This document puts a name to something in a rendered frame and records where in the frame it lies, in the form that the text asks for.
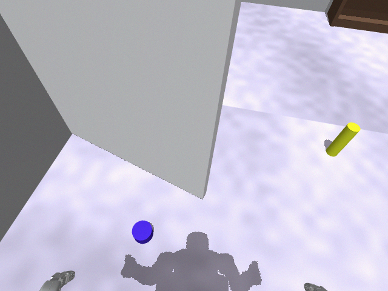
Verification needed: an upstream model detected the left robot hand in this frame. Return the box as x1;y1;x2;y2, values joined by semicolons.
39;271;75;291

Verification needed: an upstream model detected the bookshelf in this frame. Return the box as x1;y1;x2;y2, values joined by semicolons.
327;0;388;34

